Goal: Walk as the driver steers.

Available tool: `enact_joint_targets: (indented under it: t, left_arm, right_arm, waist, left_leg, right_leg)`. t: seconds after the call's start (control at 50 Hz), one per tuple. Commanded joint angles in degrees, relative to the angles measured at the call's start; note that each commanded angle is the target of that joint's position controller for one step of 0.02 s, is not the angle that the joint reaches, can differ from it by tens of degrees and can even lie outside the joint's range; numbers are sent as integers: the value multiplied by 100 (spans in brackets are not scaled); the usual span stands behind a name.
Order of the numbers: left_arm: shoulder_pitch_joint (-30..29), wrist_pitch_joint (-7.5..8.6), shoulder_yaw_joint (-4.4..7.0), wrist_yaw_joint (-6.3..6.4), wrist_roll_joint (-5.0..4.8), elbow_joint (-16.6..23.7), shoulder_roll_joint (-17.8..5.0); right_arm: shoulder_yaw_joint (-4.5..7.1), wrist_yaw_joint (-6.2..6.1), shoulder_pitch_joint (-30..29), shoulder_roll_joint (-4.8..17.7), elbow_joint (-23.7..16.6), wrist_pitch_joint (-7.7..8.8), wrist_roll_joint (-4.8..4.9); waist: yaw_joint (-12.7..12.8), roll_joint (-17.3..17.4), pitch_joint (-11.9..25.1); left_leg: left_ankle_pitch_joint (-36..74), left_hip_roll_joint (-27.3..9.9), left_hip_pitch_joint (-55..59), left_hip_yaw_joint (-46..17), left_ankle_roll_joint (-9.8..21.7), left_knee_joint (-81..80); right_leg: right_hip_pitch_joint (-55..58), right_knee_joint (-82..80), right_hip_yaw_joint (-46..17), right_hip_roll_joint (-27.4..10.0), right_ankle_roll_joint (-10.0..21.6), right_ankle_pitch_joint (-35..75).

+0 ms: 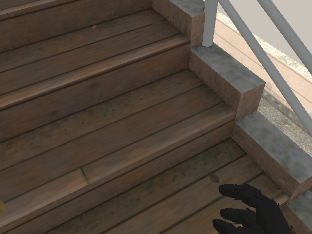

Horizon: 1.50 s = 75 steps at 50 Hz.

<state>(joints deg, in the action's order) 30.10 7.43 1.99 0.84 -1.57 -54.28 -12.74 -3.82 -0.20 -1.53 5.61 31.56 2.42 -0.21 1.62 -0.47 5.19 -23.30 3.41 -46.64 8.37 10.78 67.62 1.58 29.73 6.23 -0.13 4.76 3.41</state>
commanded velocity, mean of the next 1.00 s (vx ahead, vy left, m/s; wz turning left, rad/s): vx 1.00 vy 0.00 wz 0.90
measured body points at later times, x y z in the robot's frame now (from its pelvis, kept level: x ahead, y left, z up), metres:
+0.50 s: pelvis +0.45 +0.05 +0.22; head +0.46 +0.05 +0.67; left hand +0.44 +0.33 +0.11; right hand +0.74 -0.12 +0.16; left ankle +0.34 +0.11 -0.21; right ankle +0.50 -0.08 -0.48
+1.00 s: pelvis +0.84 +0.29 +0.41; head +0.87 +0.30 +0.85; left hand +0.97 +0.61 +0.46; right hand +1.00 +0.07 +0.27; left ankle +0.74 +0.25 -0.32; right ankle +1.00 +0.27 +0.02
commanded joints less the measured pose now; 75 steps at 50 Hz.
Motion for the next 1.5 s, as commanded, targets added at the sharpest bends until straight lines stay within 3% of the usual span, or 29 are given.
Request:
enact_joint_targets:
  t: [0.02,0.04,0.08,0.18,0.26,0.32,0.34,0.36,0.38,0.44,0.52,0.62,0.72,0.74,0.76,0.8,0.96,1.02,1.08,1.1,1.12,1.14,1.16,1.2,1.28,1.4,1.44,1.48,1.5]
  left_arm:
    - [-1723,311,43,-160,456,1860,-45]
    - [-920,329,-60,-298,562,2182,-2]
    - [-2064,287,-191,-326,619,2668,143]
    - [-3325,-303,-556,68,578,3562,590]
    - [-3648,-222,-731,104,490,4003,575]
    - [-543,-318,-68,172,189,2987,-374]
    - [-21,-278,212,141,288,2643,-996]
    - [-286,-174,378,205,499,2490,-1595]
    - [-1308,-193,379,201,470,2662,-1261]
    - [-1315,19,90,113,318,1387,46]
    - [-645,238,-111,-77,425,175,755]
    - [-1104,137,-28,74,303,171,-304]
    - [-1724,134,467,258,-125,1240,-2077]
    - [-1578,153,494,8,-88,1380,-1740]
    - [-1615,146,277,-263,234,1460,-576]
    - [-1983,226,146,-350,553,2722,-249]
    - [-4772,-275,-720,203,705,4078,1276]
    - [-4651,-333,-641,206,544,4321,676]
    - [-1474,-457,-49,444,323,3281,-144]
    - [-301,-344,195,437,454,2987,-752]
    - [-385,-272,307,336,182,2259,-781]
    - [-709,-209,235,167,356,1966,-692]
    - [-1176,-270,315,121,570,2139,-775]
    - [-2390,-161,58,17,329,1870,438]
    - [-1563,69,-9,-75,291,466,759]
    - [186,179,49,-43,237,-629,-91]
    - [-40,91,167,134,-112,-2,-793]
    - [-918,226,532,162,-208,610,-2276]
    - [-1053,254,655,38,-193,893,-2148]
  right_arm:
    - [904,22,2376,1743,997,40,14]
    - [928,-6,1920,1786,824,-56,-27]
    - [810,-21,1920,1182,1031,-28,-159]
    - [670,40,1799,1078,1619,325,-90]
    - [826,-164,2207,1509,1704,304,64]
    - [1306,-53,1872,2797,1236,569,168]
    - [1295,88,1418,2364,1046,776,59]
    - [1047,251,1135,1168,492,835,115]
    - [960,166,1452,1056,259,875,-60]
    - [713,116,901,317,-43,523,-366]
    - [399,143,170,-191,-322,-46,-6]
    - [321,21,-971,187,-1016,-529,-156]
    - [707,47,2478,1371,-87,-489,-149]
    - [975,108,2383,1897,-54,-361,-69]
    - [1101,166,937,1968,-14,-238,138]
    - [1188,38,999,2283,88,-353,-138]
    - [824,70,2876,1342,1834,421,-158]
    - [963,-61,2009,1694,1347,311,-8]
    - [1460,61,965,2791,832,568,256]
    - [1446,156,653,2560,563,734,159]
    - [1220,299,-147,1586,466,926,-277]
    - [771,217,485,126,-7,996,-396]
    - [915,228,1421,716,127,786,-258]
    - [796,162,1376,617,124,271,-472]
    - [433,198,127,214,-454,-155,-138]
    - [218,50,-1176,51,-1065,63,-71]
    - [245,200,-300,580,-557,130,45]
    - [575,126,1627,1107,-171,-186,185]
    - [768,157,2111,1416,26,-264,-3]
  waist:
    - [-881,1436,330]
    - [-309,716,1425]
    - [-280,-253,-112]
    - [346,-524,-1854]
    - [182,-387,-711]
    - [1792,545,2287]
    - [1980,46,2521]
    - [1414,-2441,2590]
    - [772,-2223,2506]
    - [-14,261,92]
    - [-290,92,-945]
    - [-923,15,-1324]
    - [-2004,-1324,1568]
    - [-1754,-1097,1488]
    - [-1082,451,335]
    - [-582,924,1310]
    - [-176,-99,-1333]
    - [218,-926,-681]
    - [1528,366,1902]
    - [2063,-386,2646]
    - [2095,-1265,1715]
    - [839,-1595,941]
    - [396,-985,2144]
    - [-398,-130,459]
    - [-659,168,-1468]
    - [-581,-44,-1737]
    - [-725,634,269]
    - [-1863,-725,2192]
    - [-2018,-716,2163]
  left_leg:
    - [5709,-555,4979,-3070,836,-2510]
    - [3610,-1114,5455,-4717,1548,-3668]
    - [-643,-1220,4142,-5653,1324,-4900]
    - [884,-443,866,-2987,391,-5660]
    - [3119,-221,712,-2279,557,-6839]
    - [9953,-602,2363,-2682,281,-3033]
    - [8437,-208,2280,-2670,3,-1177]
    - [1860,911,790,-2141,-476,1931]
    - [1643,590,-42,-2005,-490,3994]
    - [1620,-273,-1414,-1592,-201,5491]
    - [72,-338,-2922,-1755,41,5871]
    - [170,-239,-1606,-338,-30,3432]
    - [-173,418,3126,20,224,434]
    - [-701,698,3712,-953,392,-1286]
    - [-104,436,3393,-2693,739,-2864]
    - [-1302,-878,4643,-6373,1365,-5051]
    - [1509,-626,2456,-3723,413,-5207]
    - [3140,-154,-352,-2879,353,-6886]
    - [10379,-329,1453,-2693,10,-3399]
    - [9062,182,1606,-2553,-554,-651]
    - [2202,665,1292,-1989,-457,1259]
    - [290,489,-690,-2307,-394,3371]
    - [630,401,-1104,-2240,-335,4084]
    - [857,-109,-1679,-1635,-449,4847]
    - [189,-146,-2390,-1868,-88,4646]
    - [-1662,-55,-3397,-535,190,3361]
    - [908,317,2171,852,34,579]
    - [1193,699,4632,41,-375,-404]
    - [1005,492,5075,-915,27,-2266]
  right_leg:
    - [-4598,7441,-699,723,-509,-1791]
    - [-5319,8421,-1234,581,-406,-1542]
    - [-6662,9541,-1239,425,-238,-1917]
    - [-6759,7994,-628,-351,-246,-3016]
    - [-3437,4472,-130,-437,-75,-2846]
    - [329,2928,-245,391,-78,-2591]
    - [855,2114,-1027,185,58,-3129]
    - [944,-176,-4758,-1882,883,-3748]
    - [732,-1027,-6394,-2367,1092,-3407]
    - [-958,-617,-3755,-1899,635,-3469]
    - [-1079,-1177,-943,-1763,-289,-1206]
    - [-2619,-2683,1213,-990,-469,61]
    - [-755,1416,581,-1757,34,9290]
    - [-1170,3524,230,-1441,14,6676]
    - [-3157,6033,-207,-276,-214,-843]
    - [-5704,9645,-1352,245,-303,-1150]
    - [-8753,10701,-1180,-216,20,-4023]
    - [-3324,5924,-23,-300,-266,-2460]
    - [378,3745,-790,43,-134,-2377]
    - [1337,1955,-1752,-525,70,-2886]
    - [962,908,-1272,-461,68,-1326]
    - [1182,1858,-2244,-1694,364,4096]
    - [1630,379,-4515,-2328,813,1909]
    - [-163,-450,-3869,-2031,741,-2068]
    - [-1853,-1443,-945,-1362,-346,-1081]
    - [-343,-2590,420,-1167,-133,3769]
    - [-2013,-2220,559,-907,79,6966]
    - [-1242,389,292,-1205,185,9439]
    - [-1310,2802,16,-823,-88,7273]
Next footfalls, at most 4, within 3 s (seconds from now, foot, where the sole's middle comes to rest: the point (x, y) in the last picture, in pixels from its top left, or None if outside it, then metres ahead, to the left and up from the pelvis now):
0.34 right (192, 207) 0.54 -0.07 -0.51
0.74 left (99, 129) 0.77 0.27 -0.36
1.12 right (85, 44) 1.11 0.37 -0.21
1.50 left None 1.12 0.84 -0.06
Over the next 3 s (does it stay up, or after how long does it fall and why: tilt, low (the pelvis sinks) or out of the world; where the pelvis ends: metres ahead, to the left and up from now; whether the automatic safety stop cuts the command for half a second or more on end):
stays up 1.32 0.99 0.86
